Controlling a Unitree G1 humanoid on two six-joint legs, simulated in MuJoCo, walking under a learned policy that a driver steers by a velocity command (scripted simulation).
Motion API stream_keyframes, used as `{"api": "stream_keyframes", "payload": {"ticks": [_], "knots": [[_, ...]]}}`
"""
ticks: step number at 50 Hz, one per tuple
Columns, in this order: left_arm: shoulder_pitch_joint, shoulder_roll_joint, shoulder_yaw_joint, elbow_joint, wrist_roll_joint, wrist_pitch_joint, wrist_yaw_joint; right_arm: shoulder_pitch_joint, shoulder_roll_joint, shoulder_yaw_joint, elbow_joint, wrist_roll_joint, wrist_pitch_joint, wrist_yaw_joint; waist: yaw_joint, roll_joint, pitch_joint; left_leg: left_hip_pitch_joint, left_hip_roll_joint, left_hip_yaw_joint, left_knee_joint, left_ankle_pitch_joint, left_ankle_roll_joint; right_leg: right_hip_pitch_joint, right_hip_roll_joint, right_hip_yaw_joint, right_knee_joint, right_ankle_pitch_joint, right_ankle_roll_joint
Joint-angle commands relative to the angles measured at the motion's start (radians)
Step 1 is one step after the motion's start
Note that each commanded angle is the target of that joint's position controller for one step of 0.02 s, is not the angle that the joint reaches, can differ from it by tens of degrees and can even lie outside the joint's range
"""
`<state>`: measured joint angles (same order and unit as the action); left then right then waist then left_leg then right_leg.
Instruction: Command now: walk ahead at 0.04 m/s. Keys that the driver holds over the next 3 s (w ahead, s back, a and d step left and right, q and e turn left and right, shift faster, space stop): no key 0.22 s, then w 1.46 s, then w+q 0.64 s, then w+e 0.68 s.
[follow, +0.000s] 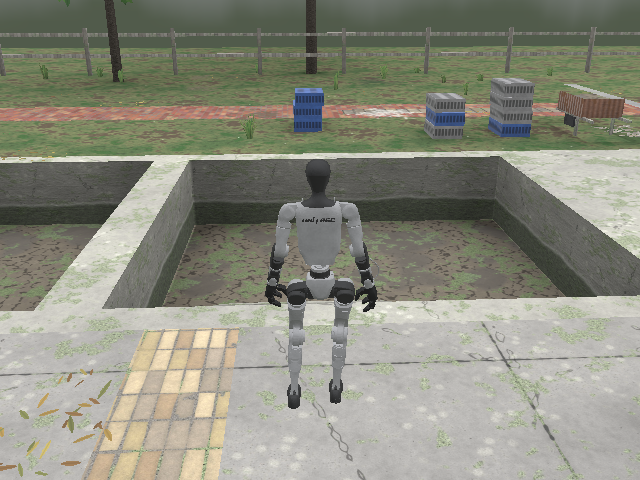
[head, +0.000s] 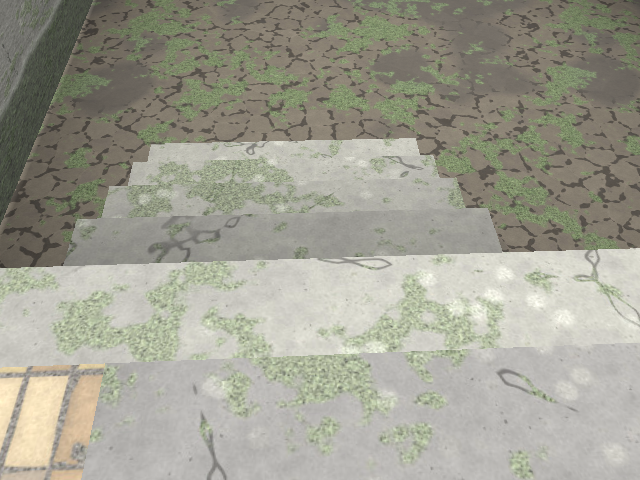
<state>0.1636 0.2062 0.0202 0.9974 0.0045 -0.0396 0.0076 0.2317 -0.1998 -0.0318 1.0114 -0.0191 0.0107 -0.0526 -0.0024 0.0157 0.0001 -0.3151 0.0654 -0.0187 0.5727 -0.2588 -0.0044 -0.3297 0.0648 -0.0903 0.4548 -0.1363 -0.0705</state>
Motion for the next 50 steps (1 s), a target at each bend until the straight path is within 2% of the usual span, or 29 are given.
{"api": "stream_keyframes", "payload": {"ticks": [1, 3, 7, 11, 13, 15, 17, 19, 22, 25, 26, 27, 28, 29, 30, 31, 32, 34, 36, 37, 39, 41, 43, 45, 46, 47, 48, 49, 50], "knots": [[0.026, 0.094, 0.021, -0.040, -0.011, 0.004, 0.013, 0.102, -0.164, -0.034, 0.019, 0.007, -0.006, 0.000, 0.029, 0.121, 0.087, -0.008, 0.039, -0.052, -0.192, -0.183, 0.077, -0.061, -0.095, 0.119, -0.167, -0.326, 0.013], [0.026, 0.103, 0.023, -0.031, 0.002, 0.009, 0.023, 0.062, -0.093, -0.022, 0.019, 0.007, -0.030, 0.005, 0.029, 0.132, 0.075, -0.106, 0.029, -0.053, -0.262, -0.241, 0.047, 0.096, -0.088, 0.100, -0.083, -0.180, 0.016], [0.038, 0.087, 0.021, -0.005, 0.003, 0.010, 0.022, 0.072, -0.080, -0.024, 0.029, 0.018, -0.056, 0.007, 0.017, 0.036, 0.024, 0.000, 0.008, -0.023, -0.202, -0.028, 0.021, 0.101, -0.100, 0.105, -0.067, -0.081, -0.008], [0.027, 0.086, 0.021, 0.005, -0.005, 0.007, 0.015, 0.102, -0.082, -0.023, 0.043, 0.018, -0.054, 0.008, 0.002, 0.008, -0.016, 0.064, 0.001, -0.008, -0.162, 0.112, 0.028, 0.124, -0.102, 0.100, -0.038, 0.058, -0.008], [0.049, 0.089, 0.025, 0.023, -0.015, 0.013, 0.016, 0.135, -0.093, -0.030, 0.058, 0.026, -0.047, 0.007, -0.002, 0.004, -0.026, 0.062, -0.017, 0.005, -0.156, -0.104, 0.051, 0.118, -0.072, 0.073, -0.008, -0.178, -0.021], [0.051, 0.101, 0.032, 0.022, -0.025, 0.011, 0.017, 0.131, -0.106, -0.036, 0.045, 0.037, -0.049, 0.005, -0.001, -0.001, 0.060, 0.001, -0.003, -0.028, -0.161, -0.341, 0.097, 0.025, -0.078, 0.095, -0.005, -0.453, -0.045], [0.056, 0.095, 0.033, 0.017, -0.033, -0.014, 0.013, 0.145, -0.094, -0.034, 0.036, 0.047, -0.073, 0.007, -0.003, -0.007, 0.122, -0.025, 0.027, -0.074, -0.160, -0.382, 0.131, -0.032, -0.106, 0.141, 0.000, -0.495, -0.069], [0.067, 0.088, 0.034, 0.013, -0.035, -0.045, 0.003, 0.168, -0.094, -0.037, 0.035, 0.052, -0.099, 0.015, 0.000, 0.014, 0.121, -0.001, 0.056, -0.120, -0.141, -0.331, 0.158, -0.055, -0.113, 0.155, 0.044, -0.435, -0.081], [0.075, 0.076, 0.033, 0.000, -0.036, -0.080, -0.015, 0.210, -0.106, -0.043, 0.036, 0.056, -0.122, 0.028, 0.002, 0.064, 0.086, 0.109, 0.100, -0.200, -0.103, -0.124, 0.190, -0.123, -0.085, 0.129, 0.140, -0.287, -0.081], [0.131, 0.087, 0.043, 0.012, -0.040, -0.104, -0.035, 0.245, -0.110, -0.049, 0.031, 0.047, -0.136, 0.039, 0.016, 0.037, -0.003, 0.141, 0.083, -0.195, 0.037, 0.187, 0.179, -0.051, -0.073, 0.121, 0.268, 0.110, -0.074], [0.243, 0.112, 0.055, 0.045, -0.042, -0.108, -0.040, 0.161, -0.094, -0.044, -0.003, 0.041, -0.140, 0.045, 0.078, -0.018, -0.051, -0.003, 0.020, -0.102, 0.181, 0.327, 0.140, 0.138, -0.094, 0.185, 0.217, 0.207, -0.102], [0.454, 0.178, 0.078, 0.104, -0.035, -0.103, -0.040, 0.020, -0.055, -0.032, -0.058, 0.035, -0.154, 0.054, 0.185, -0.168, -0.105, -0.331, -0.096, 0.054, 0.520, 0.401, 0.058, 0.487, -0.200, 0.412, 0.061, 0.260, -0.188], [0.512, 0.198, 0.071, 0.116, -0.023, -0.088, -0.039, -0.018, -0.031, -0.023, -0.081, 0.035, -0.161, 0.060, 0.194, -0.338, -0.103, -0.588, -0.135, 0.018, 0.795, -0.257, 0.040, 0.614, -0.432, 0.741, -0.100, 0.403, -0.293], [0.426, 0.148, 0.046, 0.098, -0.017, -0.087, -0.031, -0.111, -0.061, -0.028, -0.121, 0.058, -0.161, 0.067, 0.153, -0.187, 0.000, -0.746, -0.061, -0.066, 0.909, -0.317, 0.072, 0.578, -0.473, 0.769, -0.096, 0.269, -0.302], [0.375, 0.113, 0.030, 0.080, -0.009, -0.084, -0.026, -0.158, -0.064, -0.024, -0.149, 0.073, -0.155, 0.070, 0.123, -0.094, 0.053, -0.817, -0.024, -0.057, 0.959, -0.285, 0.088, 0.545, -0.463, 0.681, -0.102, 0.237, -0.279], [0.339, 0.105, 0.018, 0.075, -0.010, -0.079, -0.025, -0.158, -0.046, -0.021, -0.160, 0.072, -0.151, 0.069, 0.089, -0.016, 0.102, -0.830, 0.021, -0.051, 0.899, -0.215, 0.087, 0.476, -0.436, 0.591, -0.139, 0.204, -0.239], [0.290, 0.091, 0.006, 0.062, -0.010, -0.072, -0.023, -0.129, -0.052, -0.026, -0.155, 0.058, -0.142, 0.064, 0.051, -0.008, 0.111, -0.766, 0.056, -0.042, 0.812, -0.141, 0.080, 0.395, -0.393, 0.504, -0.179, 0.169, -0.192], [0.207, 0.087, -0.001, 0.033, -0.001, -0.053, -0.008, -0.092, -0.053, -0.026, -0.159, 0.048, -0.127, 0.060, 0.009, -0.056, 0.144, -0.585, 0.062, 0.000, 0.615, 0.001, 0.041, 0.201, -0.302, 0.346, -0.285, 0.130, -0.144], [0.182, 0.117, 0.005, 0.017, -0.001, -0.052, 0.011, -0.151, -0.038, -0.018, -0.182, 0.036, -0.123, 0.061, 0.013, -0.067, 0.141, -0.347, 0.026, 0.058, 0.313, 0.204, 0.021, 0.051, -0.202, 0.181, -0.329, 0.139, -0.101], [0.209, 0.143, 0.013, 0.020, -0.008, -0.056, 0.016, -0.196, -0.031, -0.016, -0.197, 0.037, -0.120, 0.062, 0.028, -0.084, 0.124, -0.243, -0.005, 0.084, 0.199, 0.273, 0.016, 0.025, -0.186, 0.149, -0.357, 0.132, -0.096], [0.268, 0.185, 0.030, 0.040, -0.028, -0.065, 0.020, -0.266, -0.047, -0.018, -0.229, 0.047, -0.112, 0.068, 0.040, -0.103, 0.118, -0.198, -0.025, 0.075, 0.072, 0.316, 0.020, 0.117, -0.233, 0.167, -0.386, 0.111, -0.103], [0.287, 0.181, 0.040, 0.054, -0.036, -0.061, 0.019, -0.293, -0.077, -0.026, -0.245, 0.051, -0.110, 0.076, 0.035, -0.100, 0.124, -0.218, -0.027, 0.056, -0.025, 0.310, 0.044, 0.253, -0.279, 0.169, -0.345, 0.169, -0.091], [0.275, 0.186, 0.050, 0.053, -0.026, -0.049, 0.016, -0.227, -0.121, -0.047, -0.231, 0.047, -0.112, 0.080, -0.012, -0.118, 0.062, -0.139, -0.050, 0.064, -0.030, 0.248, 0.079, 0.356, -0.305, 0.154, -0.215, 0.441, -0.064], [0.257, 0.160, 0.045, 0.041, -0.009, -0.032, 0.009, 0.042, -0.192, -0.086, -0.153, 0.050, -0.105, 0.076, -0.141, -0.118, -0.095, 0.205, -0.081, 0.086, -0.003, 0.175, 0.132, 0.280, -0.240, 0.095, 0.135, 0.608, -0.021], [0.283, 0.107, 0.027, 0.013, 0.013, -0.029, 0.004, 0.202, -0.277, -0.104, -0.122, 0.037, -0.101, 0.068, -0.167, 0.055, -0.237, 0.499, 0.132, -0.181, 0.002, 0.120, 0.195, 0.042, -0.166, 0.055, 0.494, 0.263, 0.008], [0.420, -0.041, -0.009, 0.018, -0.015, -0.052, -0.008, 0.239, -0.308, -0.100, -0.100, 0.020, -0.105, 0.085, -0.083, 0.344, -0.400, 0.720, 0.331, -0.707, -0.228, -0.192, 0.350, -0.254, 0.008, 0.148, 0.814, -0.414, 0.043], [0.327, 0.082, 0.019, 0.012, -0.040, -0.075, -0.014, 0.186, -0.216, -0.074, -0.110, 0.026, -0.112, 0.090, -0.102, 0.222, -0.303, 0.628, 0.298, -0.752, -0.326, -0.309, 0.295, -0.354, -0.043, 0.239, 0.935, -0.408, 0.017], [0.209, 0.145, 0.035, -0.030, -0.055, -0.086, -0.016, 0.085, -0.177, -0.060, -0.127, 0.033, -0.119, 0.090, -0.085, 0.145, -0.154, 0.472, 0.275, -0.595, -0.332, -0.274, 0.245, -0.415, -0.094, 0.204, 0.943, -0.313, -0.006], [0.211, 0.119, 0.028, -0.020, 0.104, -0.096, -0.031, 0.066, -0.065, -0.019, -0.100, -0.056, -0.135, 0.067, -0.051, 0.058, -0.008, 0.256, 0.203, -0.484, -0.367, -0.354, 0.232, -0.353, -0.107, 0.236, 0.870, -0.200, -0.036]]}}
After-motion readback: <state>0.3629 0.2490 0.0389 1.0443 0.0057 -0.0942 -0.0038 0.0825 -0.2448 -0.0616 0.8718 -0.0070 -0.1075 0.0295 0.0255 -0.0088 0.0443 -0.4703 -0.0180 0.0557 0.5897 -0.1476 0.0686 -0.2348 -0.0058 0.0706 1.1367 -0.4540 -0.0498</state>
